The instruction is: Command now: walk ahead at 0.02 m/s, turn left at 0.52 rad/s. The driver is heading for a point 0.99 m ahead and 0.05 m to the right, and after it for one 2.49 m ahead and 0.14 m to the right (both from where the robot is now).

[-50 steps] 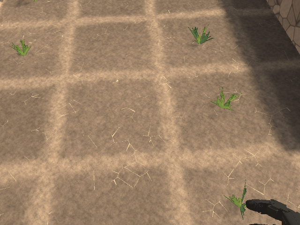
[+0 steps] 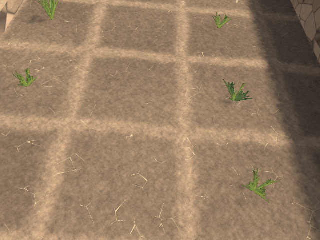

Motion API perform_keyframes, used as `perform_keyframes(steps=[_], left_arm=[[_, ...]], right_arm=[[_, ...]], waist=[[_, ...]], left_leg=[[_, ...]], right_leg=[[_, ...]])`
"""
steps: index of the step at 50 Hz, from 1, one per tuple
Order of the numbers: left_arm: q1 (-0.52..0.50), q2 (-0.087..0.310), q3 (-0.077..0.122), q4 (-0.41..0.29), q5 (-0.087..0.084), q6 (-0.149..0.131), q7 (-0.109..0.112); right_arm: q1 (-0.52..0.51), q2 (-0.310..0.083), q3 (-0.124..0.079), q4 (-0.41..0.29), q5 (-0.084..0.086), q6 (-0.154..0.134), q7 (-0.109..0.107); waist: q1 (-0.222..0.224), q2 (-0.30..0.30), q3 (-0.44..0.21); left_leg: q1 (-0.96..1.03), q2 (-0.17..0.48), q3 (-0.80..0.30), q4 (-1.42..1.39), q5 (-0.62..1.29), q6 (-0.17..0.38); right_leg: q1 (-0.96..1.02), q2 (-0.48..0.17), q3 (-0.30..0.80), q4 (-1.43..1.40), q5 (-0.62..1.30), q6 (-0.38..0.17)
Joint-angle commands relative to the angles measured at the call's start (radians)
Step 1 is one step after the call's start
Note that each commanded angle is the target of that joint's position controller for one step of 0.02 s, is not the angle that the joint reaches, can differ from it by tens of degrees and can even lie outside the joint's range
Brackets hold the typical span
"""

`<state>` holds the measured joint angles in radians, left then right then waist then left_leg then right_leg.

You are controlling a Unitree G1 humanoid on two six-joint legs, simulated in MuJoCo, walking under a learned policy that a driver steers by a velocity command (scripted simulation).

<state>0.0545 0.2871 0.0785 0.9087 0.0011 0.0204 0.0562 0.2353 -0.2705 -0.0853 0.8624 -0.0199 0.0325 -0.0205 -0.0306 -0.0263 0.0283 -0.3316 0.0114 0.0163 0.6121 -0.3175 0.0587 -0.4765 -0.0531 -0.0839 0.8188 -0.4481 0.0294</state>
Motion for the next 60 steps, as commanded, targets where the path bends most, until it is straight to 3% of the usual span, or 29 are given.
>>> perform_keyframes(steps=[1,2,5,9,13,16,18,19,20,21,23,25,28,30,32,33,34,35,36,37,38,41,46,52,55,57,58,59,60], left_arm=[[-0.052,0.106,0.032,-0.082,-0.002,-0.016,0.006],[-0.025,0.121,0.039,-0.058,0.006,-0.014,0.012],[0.002,0.088,0.037,-0.044,0.002,-0.020,0.007],[-0.035,0.051,0.019,-0.049,-0.006,-0.024,0.001],[-0.033,0.067,0.015,-0.042,-0.015,-0.026,-0.014],[0.003,0.067,0.012,-0.023,-0.016,-0.034,-0.021],[0.069,0.058,0.005,0.005,-0.001,-0.045,-0.032],[0.113,0.089,0.008,0.024,0.012,-0.047,-0.035],[0.122,0.158,0.022,0.030,0.006,-0.044,-0.035],[0.150,0.169,0.032,0.054,-0.010,-0.040,-0.040],[0.161,0.159,0.032,0.051,-0.009,-0.054,-0.036],[0.177,0.160,0.035,0.052,-0.011,-0.081,-0.026],[0.156,0.143,0.034,0.042,-0.034,-0.094,-0.026],[0.122,0.156,0.039,0.036,-0.039,-0.086,-0.032],[0.137,0.138,0.035,0.041,-0.035,-0.079,-0.039],[0.131,0.106,0.023,0.040,-0.030,-0.082,-0.042],[0.102,0.037,0.002,0.023,-0.016,-0.088,-0.048],[0.080,-0.008,-0.012,-0.035,-0.018,-0.109,-0.043],[0.050,0.066,0.005,-0.047,-0.040,-0.124,-0.043],[0.051,0.096,0.011,-0.047,-0.055,-0.134,-0.051],[0.070,0.094,0.012,-0.030,-0.050,-0.137,-0.054],[0.080,0.065,0.011,-0.013,-0.032,-0.123,-0.068],[-0.031,0.005,-0.011,-0.065,-0.025,-0.101,-0.082],[-0.198,-0.002,-0.031,-0.156,-0.028,-0.102,-0.118],[-0.162,0.044,-0.011,-0.181,-0.030,-0.104,-0.136],[0.073,0.123,0.031,-0.136,-0.034,-0.094,-0.132],[0.239,0.183,0.062,-0.106,-0.032,-0.084,-0.115],[0.312,0.271,0.078,-0.105,-0.024,-0.078,-0.100],[0.332,0.219,0.058,-0.110,-0.019,-0.077,-0.092]], right_arm=[[-0.025,-0.218,-0.050,-0.083,0.006,-0.051,-0.008],[-0.069,-0.175,-0.036,-0.098,0.024,-0.052,-0.011],[-0.028,-0.113,-0.011,-0.087,0.018,-0.054,-0.020],[-0.008,-0.123,-0.009,-0.068,0.017,-0.054,-0.026],[-0.039,-0.144,-0.010,-0.063,0.010,-0.045,-0.017],[-0.065,-0.127,0.000,-0.053,0.016,-0.040,-0.011],[-0.057,-0.101,0.011,-0.035,0.028,-0.038,-0.011],[-0.029,-0.071,0.022,-0.026,0.017,-0.045,-0.007],[0.014,-0.061,0.020,-0.023,0.004,-0.052,0.001],[-0.034,-0.045,0.022,-0.038,0.013,-0.055,0.000],[-0.162,-0.095,0.006,-0.074,0.041,-0.070,0.002],[-0.168,-0.104,-0.006,-0.076,0.048,-0.081,0.008],[-0.166,-0.061,-0.002,-0.064,0.049,-0.106,0.024],[-0.120,-0.036,-0.001,-0.032,0.040,-0.114,0.031],[-0.004,-0.051,-0.016,0.025,0.041,-0.105,0.029],[0.075,-0.069,-0.026,0.048,0.049,-0.099,0.024],[0.174,-0.131,-0.043,0.063,0.050,-0.100,0.012],[0.265,-0.258,-0.067,0.069,0.040,-0.105,0.019],[0.231,-0.201,-0.045,0.066,0.025,-0.124,0.026],[0.159,-0.144,-0.026,0.043,0.025,-0.137,0.029],[0.109,-0.119,-0.015,0.027,0.022,-0.144,0.033],[0.082,-0.088,0.000,0.026,0.015,-0.139,0.028],[0.135,-0.104,0.000,0.054,0.006,-0.139,0.008],[0.199,-0.113,0.000,0.082,0.021,-0.135,-0.001],[0.178,-0.153,-0.010,0.067,0.020,-0.112,-0.012],[0.156,-0.178,-0.015,0.050,0.014,-0.090,-0.023],[0.145,-0.181,-0.012,0.031,0.012,-0.093,-0.026],[0.249,-0.032,0.034,-0.013,-0.006,-0.121,-0.001],[0.183,-0.066,0.035,-0.028,0.028,-0.172,0.018]], waist=[[0.036,0.161,-0.045],[0.045,0.148,-0.061],[0.044,0.135,-0.117],[0.017,0.155,-0.109],[0.001,0.168,-0.079],[0.017,0.155,-0.068],[0.057,0.110,-0.096],[0.051,0.063,-0.134],[0.000,-0.063,-0.134],[0.029,-0.183,-0.120],[0.079,-0.197,0.020],[0.081,-0.195,0.066],[0.061,-0.134,0.044],[0.027,-0.129,0.013],[-0.016,-0.101,-0.027],[-0.053,-0.071,-0.049],[-0.096,0.085,-0.065],[-0.110,0.351,-0.094],[-0.089,0.250,-0.042],[-0.051,0.187,0.025],[-0.027,0.150,0.039],[0.001,0.131,0.042],[-0.020,0.090,0.066],[-0.050,0.076,0.112],[0.008,0.131,0.032],[0.134,0.160,-0.111],[0.216,0.115,-0.195],[0.123,-0.157,-0.337],[0.155,-0.115,-0.455]], left_leg=[[0.156,0.255,-0.390,-0.335,0.261,0.182],[0.164,0.236,-0.340,-0.321,0.288,0.147],[0.206,0.203,-0.267,-0.297,0.453,0.150],[0.276,0.191,-0.248,-0.290,0.453,0.147],[0.197,0.192,-0.261,-0.290,0.426,0.169],[0.188,0.184,-0.277,-0.252,0.485,0.162],[0.156,0.140,-0.257,-0.227,0.379,0.101],[0.096,0.096,-0.231,-0.202,0.218,0.056],[0.007,-0.013,-0.141,-0.127,0.003,0.026],[-0.047,-0.087,-0.033,-0.043,-0.135,-0.005],[-0.164,-0.062,-0.003,0.113,-0.160,-0.017],[-0.257,-0.001,-0.051,0.239,-0.209,-0.010],[-0.200,0.027,-0.027,0.113,-0.148,0.000],[0.030,-0.017,0.045,-0.048,0.005,-0.009],[0.254,-0.064,0.089,-0.118,0.107,-0.021],[0.363,-0.044,0.059,-0.129,0.091,-0.011],[0.472,0.115,-0.174,-0.242,-0.025,0.044],[0.571,0.348,-0.624,-0.410,-0.202,0.200],[0.507,0.403,-0.744,-0.444,-0.307,0.261],[0.471,0.366,-0.648,-0.444,-0.309,0.227],[0.433,0.315,-0.536,-0.449,-0.218,0.189],[0.361,0.234,-0.269,-0.477,0.144,0.111],[0.294,0.190,-0.039,-0.509,0.364,0.094],[0.372,0.230,0.088,-0.506,0.470,0.074],[0.490,0.253,0.134,-0.319,1.002,0.046],[0.451,0.238,0.161,0.010,1.212,0.015],[0.223,0.210,0.156,0.278,1.015,-0.017],[-0.254,0.017,0.112,0.713,0.075,-0.087],[-0.387,-0.064,-0.111,0.879,-0.234,-0.069]], right_leg=[[-0.241,0.031,0.144,0.282,-0.012,-0.008],[-0.229,0.023,0.142,0.281,0.039,-0.004],[-0.159,0.031,0.132,0.286,0.137,0.014],[-0.108,0.014,0.135,0.049,0.169,0.033],[0.050,0.018,0.108,-0.103,0.117,0.037],[0.144,0.027,0.092,-0.249,0.143,0.020],[0.307,0.019,0.095,-0.480,0.374,-0.011],[0.429,-0.051,0.163,-0.469,0.454,-0.036],[0.481,-0.118,0.219,-0.419,0.443,-0.084],[0.431,-0.151,0.308,-0.477,0.081,-0.169],[0.352,-0.255,0.509,-0.638,-0.233,-0.249],[0.368,-0.301,0.559,-0.675,-0.185,-0.275],[0.374,-0.234,0.420,-0.669,-0.049,-0.223],[0.255,-0.160,0.288,-0.637,0.061,-0.198],[0.139,-0.122,0.224,-0.549,0.078,-0.178],[0.071,-0.102,0.199,-0.471,0.074,-0.151],[-0.051,-0.026,0.103,-0.194,0.098,-0.087],[-0.284,0.078,0.048,0.108,-0.073,-0.049],[-0.381,0.022,0.147,0.301,-0.123,-0.067],[-0.437,-0.031,0.172,0.351,-0.024,-0.100],[-0.416,-0.061,0.160,0.344,0.072,-0.112],[-0.324,-0.098,0.142,0.233,0.249,-0.099],[-0.278,-0.040,0.117,-0.013,0.464,-0.061],[-0.205,0.009,0.039,-0.239,0.536,-0.100],[-0.104,0.081,-0.032,-0.239,0.396,-0.153],[0.192,0.149,-0.056,-0.256,0.356,-0.203],[0.501,0.086,0.078,-0.275,0.353,-0.250],[0.919,-0.209,0.629,-0.292,0.196,-0.444],[0.977,-0.293,0.952,-0.494,0.074,-0.488]])
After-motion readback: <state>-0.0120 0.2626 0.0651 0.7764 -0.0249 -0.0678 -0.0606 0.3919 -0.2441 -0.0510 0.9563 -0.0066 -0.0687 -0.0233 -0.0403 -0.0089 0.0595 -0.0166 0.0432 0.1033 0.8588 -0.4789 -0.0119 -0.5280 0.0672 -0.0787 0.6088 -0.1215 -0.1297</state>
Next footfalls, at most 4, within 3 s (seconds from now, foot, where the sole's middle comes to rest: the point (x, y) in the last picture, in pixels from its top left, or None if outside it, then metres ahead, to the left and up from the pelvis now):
0.38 right None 0.08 -0.14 -0.77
0.68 left None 0.12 0.14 -0.77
1.16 right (166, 235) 0.49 -0.06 -0.77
1.64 left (128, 167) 0.81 0.10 -0.77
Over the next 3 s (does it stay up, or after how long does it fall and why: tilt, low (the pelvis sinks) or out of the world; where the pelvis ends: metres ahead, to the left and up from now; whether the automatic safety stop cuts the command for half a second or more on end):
stays up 1.33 -0.08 0.02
